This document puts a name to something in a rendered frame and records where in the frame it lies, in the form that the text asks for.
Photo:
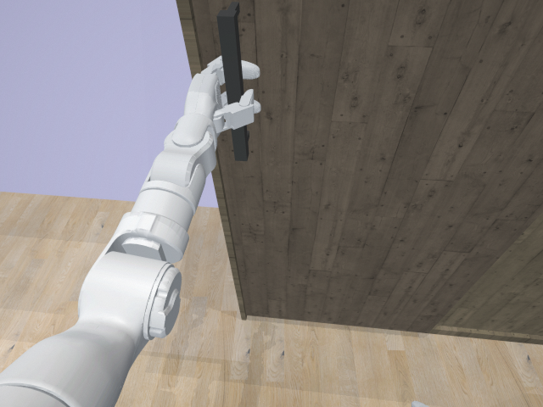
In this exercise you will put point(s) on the left robot forearm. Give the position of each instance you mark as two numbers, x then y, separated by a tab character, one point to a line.
157	226

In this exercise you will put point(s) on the robot left upper arm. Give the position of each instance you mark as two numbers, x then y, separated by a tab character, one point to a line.
127	301

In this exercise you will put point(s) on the wardrobe door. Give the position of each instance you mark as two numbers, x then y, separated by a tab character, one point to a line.
397	155
509	295

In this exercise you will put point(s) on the left robot hand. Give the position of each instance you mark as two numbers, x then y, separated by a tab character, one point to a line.
204	97

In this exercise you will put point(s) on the handle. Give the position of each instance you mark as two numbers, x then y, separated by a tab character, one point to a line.
227	21

